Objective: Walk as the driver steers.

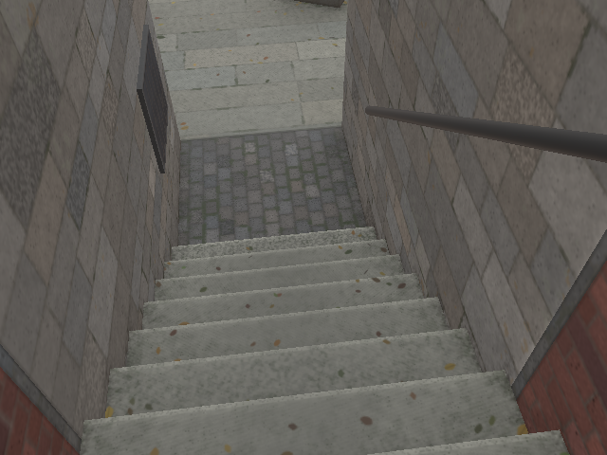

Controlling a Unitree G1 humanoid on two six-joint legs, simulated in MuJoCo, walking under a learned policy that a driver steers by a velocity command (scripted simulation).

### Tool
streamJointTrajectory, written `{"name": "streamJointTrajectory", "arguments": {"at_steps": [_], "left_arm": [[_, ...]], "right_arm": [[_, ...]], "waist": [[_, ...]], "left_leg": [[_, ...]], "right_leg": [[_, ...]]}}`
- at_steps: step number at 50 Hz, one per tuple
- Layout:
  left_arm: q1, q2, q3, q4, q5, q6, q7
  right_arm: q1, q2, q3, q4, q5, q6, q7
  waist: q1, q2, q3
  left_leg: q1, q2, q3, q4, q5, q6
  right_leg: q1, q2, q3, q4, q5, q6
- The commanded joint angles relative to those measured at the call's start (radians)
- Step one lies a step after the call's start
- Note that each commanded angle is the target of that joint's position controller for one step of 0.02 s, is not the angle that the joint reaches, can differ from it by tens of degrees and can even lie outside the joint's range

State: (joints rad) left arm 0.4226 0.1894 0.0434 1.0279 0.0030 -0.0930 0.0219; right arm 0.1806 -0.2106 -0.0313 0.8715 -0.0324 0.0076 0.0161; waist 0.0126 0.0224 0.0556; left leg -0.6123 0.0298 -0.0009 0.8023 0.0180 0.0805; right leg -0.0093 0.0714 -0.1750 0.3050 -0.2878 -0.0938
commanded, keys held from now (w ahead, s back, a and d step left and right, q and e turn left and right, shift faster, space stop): w+q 1.00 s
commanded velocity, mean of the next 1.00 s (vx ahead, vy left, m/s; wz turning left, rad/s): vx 0.50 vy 0.00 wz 0.55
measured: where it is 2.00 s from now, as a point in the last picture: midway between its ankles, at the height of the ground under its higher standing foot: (241, 399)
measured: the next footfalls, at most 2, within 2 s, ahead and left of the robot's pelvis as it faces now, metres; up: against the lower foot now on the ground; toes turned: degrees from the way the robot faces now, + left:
left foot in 0.12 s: +0.13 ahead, +0.06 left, +0.00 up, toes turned +5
right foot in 0.74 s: +0.44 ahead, -0.07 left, -0.19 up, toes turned +29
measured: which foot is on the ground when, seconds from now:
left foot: up 0.00-0.10, down 0.12-0.74, up 0.76-1.00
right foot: down 0.00-0.12, up 0.14-0.72, down 0.74-1.00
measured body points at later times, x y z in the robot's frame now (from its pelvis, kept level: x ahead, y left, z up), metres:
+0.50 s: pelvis +0.19 +0.02 -0.02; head +0.19 +0.04 +0.43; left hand +0.27 +0.31 -0.14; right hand +0.24 -0.26 -0.14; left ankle +0.09 +0.06 -0.74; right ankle +0.34 -0.13 -0.69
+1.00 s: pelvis +0.40 +0.00 -0.22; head +0.41 -0.01 +0.23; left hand +0.22 +0.18 -0.35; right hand +0.67 -0.12 -0.33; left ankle +0.42 +0.18 -0.80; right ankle +0.41 -0.09 -0.93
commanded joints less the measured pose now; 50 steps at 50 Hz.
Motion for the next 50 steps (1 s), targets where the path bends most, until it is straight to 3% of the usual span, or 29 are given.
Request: {"name": "streamJointTrajectory", "arguments": {"at_steps": [1,3,5,6,7,8,10,11,15,17,20,21,24,28,31,33,34,35,36,37,38,39,40,41,42,43,45,46,50], "left_arm": [[-0.085,0.138,0.013,-0.094,0.025,-0.015,0.013],[-0.102,0.171,0.020,-0.112,0.002,0.004,0.025],[-0.169,0.209,0.037,-0.130,0.002,0.050,0.038],[-0.162,0.147,0.032,-0.146,0.016,0.067,0.038],[-0.036,0.052,0.013,-0.182,0.025,0.069,0.036],[-0.061,0.090,0.014,-0.227,0.039,0.062,0.021],[-0.169,0.204,0.051,-0.230,0.014,0.058,0.022],[-0.171,0.189,0.055,-0.216,0.026,0.072,0.021],[-0.186,0.094,0.030,-0.221,0.055,0.126,0.000],[-0.167,0.114,0.037,-0.202,0.046,0.123,-0.010],[-0.276,0.141,0.044,-0.246,0.051,0.114,-0.014],[-0.360,0.172,0.061,-0.286,0.044,0.108,-0.013],[-0.443,0.191,0.063,-0.330,0.042,0.107,-0.005],[-0.349,0.120,0.044,-0.336,0.062,0.108,-0.059],[-0.354,0.104,0.025,-0.364,0.030,0.100,-0.069],[-0.257,0.124,0.031,-0.339,0.001,0.077,-0.044],[-0.196,0.150,0.032,-0.314,-0.004,0.057,-0.028],[-0.026,0.148,0.049,-0.266,-0.008,0.051,-0.019],[0.063,0.173,0.055,-0.229,-0.008,0.046,0.002],[0.175,0.199,0.065,-0.205,0.006,0.050,0.005],[0.179,0.205,0.040,-0.225,0.041,0.042,-0.014],[0.141,0.210,0.036,-0.256,0.028,0.042,-0.037],[0.170,0.195,0.038,-0.248,0.012,0.029,-0.043],[0.150,0.186,0.026,-0.247,0.009,0.018,-0.045],[0.096,0.259,0.040,-0.257,0.015,-0.009,-0.033],[0.050,0.238,0.026,-0.244,0.029,-0.017,-0.032],[0.050,0.170,-0.008,-0.220,0.031,-0.033,-0.038],[0.044,0.173,-0.012,-0.213,0.019,-0.041,-0.026],[0.040,0.203,-0.021,-0.189,0.006,-0.040,-0.022]], "right_arm": [[0.193,-0.092,-0.034,0.022,-0.016,0.002,-0.003],[0.154,-0.100,-0.035,-0.021,-0.012,0.015,-0.015],[0.354,-0.127,-0.058,0.019,-0.002,0.010,-0.017],[0.347,-0.189,-0.072,0.019,0.017,-0.006,-0.028],[0.242,-0.203,-0.052,-0.030,0.038,-0.030,-0.023],[0.286,-0.240,-0.070,-0.033,0.063,-0.033,-0.019],[0.189,-0.172,-0.052,-0.061,0.036,-0.024,-0.024],[0.147,-0.151,-0.043,-0.072,0.033,-0.029,-0.027],[0.274,-0.173,-0.047,-0.063,0.027,-0.036,-0.048],[0.324,-0.177,-0.046,-0.071,0.003,-0.032,-0.046],[0.328,-0.170,-0.043,-0.105,0.016,-0.018,-0.054],[0.420,-0.185,-0.047,-0.064,0.022,-0.031,-0.061],[0.442,-0.208,-0.057,-0.055,0.032,-0.057,-0.078],[0.262,-0.129,-0.032,-0.107,0.049,-0.058,-0.068],[0.240,-0.145,-0.032,-0.129,0.026,-0.050,-0.064],[0.201,-0.134,-0.025,-0.123,-0.001,-0.034,-0.082],[0.244,-0.118,-0.020,-0.112,-0.008,-0.026,-0.098],[0.178,-0.139,-0.021,-0.102,-0.005,-0.017,-0.097],[0.225,-0.137,-0.022,-0.097,-0.006,-0.011,-0.092],[0.199,-0.122,-0.031,-0.108,0.011,-0.017,-0.068],[0.295,-0.031,-0.018,-0.142,0.067,-0.029,-0.044],[0.353,-0.047,-0.007,-0.150,0.078,-0.031,-0.055],[0.336,-0.084,-0.013,-0.118,0.050,-0.024,-0.059],[0.257,-0.115,-0.026,-0.126,0.014,-0.014,-0.061],[0.136,-0.166,-0.038,-0.184,-0.012,0.006,-0.066],[0.049,-0.202,-0.047,-0.182,-0.023,0.032,-0.063],[-0.023,-0.125,-0.041,-0.186,-0.013,0.050,-0.046],[-0.010,-0.090,-0.036,-0.164,-0.021,0.057,-0.040],[-0.045,-0.038,-0.028,-0.148,-0.014,0.069,0.002]], "waist": [[-0.105,-0.156,-0.088],[-0.097,-0.167,-0.043],[-0.216,-0.090,-0.087],[-0.170,0.113,-0.067],[0.012,0.191,-0.077],[-0.052,0.203,-0.148],[0.002,-0.017,0.033],[0.030,-0.042,0.025],[-0.002,0.003,-0.061],[-0.025,0.015,-0.103],[-0.048,0.028,-0.058],[-0.079,0.022,-0.034],[-0.103,0.089,-0.004],[-0.032,0.041,-0.045],[-0.070,0.062,-0.004],[-0.035,0.100,-0.014],[-0.045,0.020,0.042],[0.044,0.009,-0.044],[0.044,-0.027,-0.022],[0.094,-0.124,-0.098],[0.006,-0.313,-0.198],[-0.015,-0.304,-0.273],[0.011,-0.195,-0.249],[0.006,-0.133,-0.181],[0.011,-0.195,-0.129],[-0.002,-0.101,-0.006],[-0.042,-0.016,0.105],[-0.063,-0.077,0.087],[-0.049,-0.133,0.006]], "left_leg": [[0.362,-0.069,0.112,0.180,0.072,0.053],[0.367,-0.090,0.088,-0.015,-0.355,0.078],[0.475,-0.088,0.041,-0.227,-0.362,0.157],[0.562,0.049,-0.194,-0.330,-0.010,0.199],[0.631,0.193,-0.515,-0.241,0.623,0.280],[0.638,0.277,-0.661,-0.399,0.342,0.411],[0.431,0.227,-0.532,-0.453,0.063,0.339],[0.381,0.166,-0.446,-0.399,0.131,0.293],[0.377,0.083,-0.342,-0.364,0.406,0.239],[0.415,0.066,-0.343,-0.327,0.391,0.224],[0.455,0.059,-0.388,-0.271,0.394,0.213],[0.581,0.061,-0.439,-0.246,0.190,0.208],[0.692,0.074,-0.541,-0.196,0.155,0.211],[0.244,-0.058,-0.455,-0.098,-0.228,0.162],[0.140,-0.098,-0.451,-0.056,-0.282,0.129],[0.142,-0.111,-0.495,0.082,-0.310,0.121],[0.311,-0.141,-0.462,0.214,-0.328,0.121],[0.278,-0.155,-0.422,0.399,-0.141,0.124],[0.289,-0.182,-0.360,0.638,-0.098,0.117],[0.098,-0.251,-0.264,0.992,-0.441,0.093],[-0.276,-0.301,-0.168,1.369,-0.991,0.041],[-0.470,-0.210,-0.129,1.453,-0.926,0.039],[-0.482,-0.170,-0.098,1.451,-0.791,0.030],[-0.445,-0.161,-0.076,1.416,-0.675,0.015],[-0.428,-0.106,-0.123,1.315,-0.548,0.013],[-0.426,-0.088,-0.135,1.257,-0.492,0.000],[-0.436,-0.086,-0.197,1.014,-0.258,0.002],[-0.416,-0.090,-0.174,0.947,-0.175,-0.009],[-0.162,-0.081,-0.077,0.456,0.044,-0.042]], "right_leg": [[-0.194,-0.252,-0.050,0.161,1.048,0.034],[-0.180,-0.296,-0.020,0.258,1.094,0.019],[-0.153,-0.280,-0.021,0.699,0.966,0.014],[-0.361,-0.135,-0.021,1.047,0.243,0.031],[-0.612,-0.032,0.120,1.250,-0.267,0.060],[-0.709,-0.032,0.231,1.205,-0.252,0.085],[-0.725,-0.111,0.250,1.045,-0.136,0.116],[-0.677,-0.133,0.260,0.956,-0.087,0.132],[-0.601,-0.118,0.182,0.848,-0.013,0.152],[-0.602,-0.108,0.170,0.880,0.150,0.113],[-0.715,-0.106,0.181,0.880,0.153,0.096],[-0.854,-0.117,0.270,0.785,0.209,0.098],[-0.993,-0.114,0.319,0.665,0.215,0.137],[-0.534,-0.048,0.260,0.450,0.700,0.134],[-0.331,-0.036,0.251,0.264,0.675,0.115],[-0.212,-0.066,0.292,0.229,0.749,0.112],[-0.315,-0.137,0.367,-0.049,0.744,0.101],[-0.106,-0.100,0.249,0.003,0.858,0.109],[-0.065,-0.178,0.326,-0.249,0.813,0.083],[0.164,-0.225,0.332,-0.118,0.848,0.057],[0.471,-0.372,0.381,0.431,1.478,0.023],[0.537,-0.445,0.460,0.519,1.404,-0.032],[0.400,-0.455,0.474,0.408,1.166,-0.071],[0.188,-0.427,0.459,0.330,1.014,-0.097],[-0.001,-0.522,0.673,0.167,0.501,-0.210],[-0.170,-0.504,0.665,0.115,0.374,-0.209],[-0.343,-0.375,0.499,0.212,0.385,-0.060],[-0.377,-0.360,0.474,0.227,0.437,-0.031],[-0.405,-0.331,0.365,0.159,0.462,-0.034]]}}
Over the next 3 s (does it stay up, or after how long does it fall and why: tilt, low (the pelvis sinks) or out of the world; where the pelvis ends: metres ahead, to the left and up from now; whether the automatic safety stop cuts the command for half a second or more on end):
stays up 1.07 0.31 -0.77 its command is cut before an obstacle after 1.5 s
